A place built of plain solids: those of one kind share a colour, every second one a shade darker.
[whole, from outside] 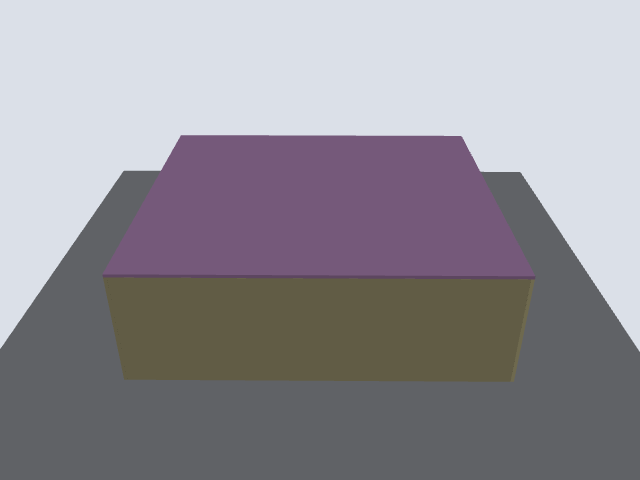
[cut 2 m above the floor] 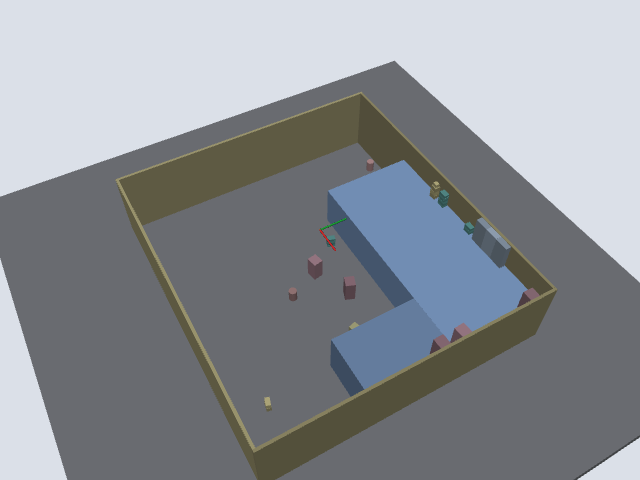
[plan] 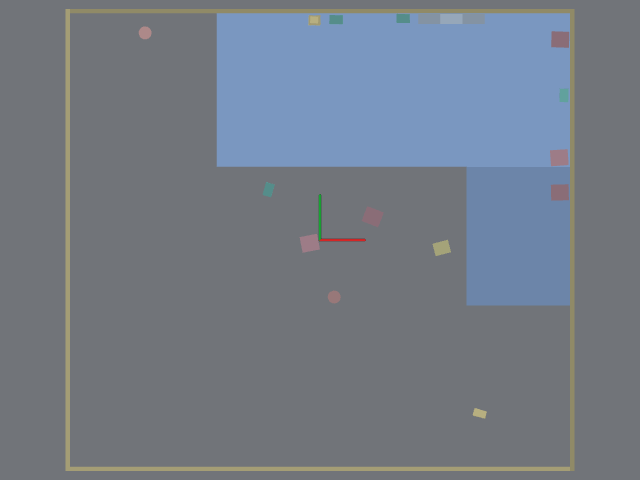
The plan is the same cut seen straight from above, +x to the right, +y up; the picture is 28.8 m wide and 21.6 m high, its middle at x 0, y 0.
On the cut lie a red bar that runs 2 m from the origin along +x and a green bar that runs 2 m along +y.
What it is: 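A closed shop hall without a stair; its walked floor is a deck 3.26 m over the shop floor, an L in plan, with 4 straight fronts toward the void, each bare or guarded by itself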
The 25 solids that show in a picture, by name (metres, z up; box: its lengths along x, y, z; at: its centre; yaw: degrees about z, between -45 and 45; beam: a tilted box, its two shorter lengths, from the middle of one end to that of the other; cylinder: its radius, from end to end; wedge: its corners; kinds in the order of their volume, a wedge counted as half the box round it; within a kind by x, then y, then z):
{
 "floor_1": {"box": [15.92, 6.93, 3.31], "at": [3.31, 6.76, 1.61]},
 "floor_2": {"box": [4.68, 6.25, 3.31], "at": [8.93, 0.17, 1.61]},
 "wall_1": {"box": [0.2, 20.8, 7.25], "at": [-11.35, 0.0, 3.57]},
 "wall_2": {"box": [22.5, 0.2, 7.25], "at": [0.0, -10.3, 3.57]},
 "wall_3": {"box": [22.5, 0.2, 7.25], "at": [0.0, 10.3, 3.57]},
 "wall_4": {"box": [0.2, 20.8, 7.25], "at": [11.35, 0.0, 3.57]},
 "roof_1": {"box": [22.9, 20.8, 0.2], "at": [0.0, 0.0, 7.3]},
 "cage_trolley_1": {"box": [0.8, 0.72, 1.71], "at": [-0.46, -0.15, 0.81], "yaw": 10.8},
 "cage_trolley_2": {"box": [0.8, 0.72, 1.71], "at": [2.37, 1.05, 0.81], "yaw": -21.2},
 "cage_trolley_3": {"box": [0.8, 0.72, 1.66], "at": [10.77, 3.7, 4.09], "yaw": 3.9},
 "cage_trolley_4": {"box": [0.8, 0.72, 1.66], "at": [10.8, 2.14, 4.09], "yaw": 1.4},
 "cage_trolley_5": {"box": [0.8, 0.72, 1.66], "at": [10.81, 9.02, 4.09], "yaw": -1.6},
 "shelving_1": {"box": [1.0, 0.45, 2.1], "at": [4.92, 9.94, 4.31]},
 "shelving_2": {"box": [1.0, 0.45, 2.1], "at": [5.92, 9.94, 4.31]},
 "shelving_3": {"box": [1.0, 0.45, 2.1], "at": [6.92, 9.94, 4.31]},
 "drum_1": {"cylinder": 0.29, "from": [-7.87, 9.32, 0.0], "to": [-7.87, 9.32, 0.88]},
 "drum_2": {"cylinder": 0.29, "from": [0.64, -2.57, 0.0], "to": [0.64, -2.57, 0.88]},
 "bin_1": {"box": [0.72, 0.58, 1.11], "at": [5.48, -0.36, 0.51], "yaw": 14.7},
 "crate_1": {"box": [0.4, 0.6, 0.2], "at": [-2.31, 2.26, 0.7], "yaw": -15.9},
 "crate_2": {"box": [0.6, 0.4, 0.2], "at": [0.72, 9.92, 4.36], "yaw": -0.6},
 "crate_3": {"box": [0.6, 0.4, 0.2], "at": [3.75, 9.96, 3.76], "yaw": 0.6},
 "crate_4": {"box": [0.4, 0.6, 0.3], "at": [10.98, 6.5, 3.71], "yaw": -1.0},
 "carton_1": {"box": [0.36, 0.31, 0.25], "at": [-0.26, 9.9, 4.46], "yaw": -3.1},
 "carton_2": {"box": [0.52, 0.44, 0.36], "at": [-0.25, 9.89, 4.16], "yaw": -1.6},
 "carton_3": {"box": [0.57, 0.34, 0.38], "at": [7.18, -7.8, 0.56], "yaw": -17.3}
}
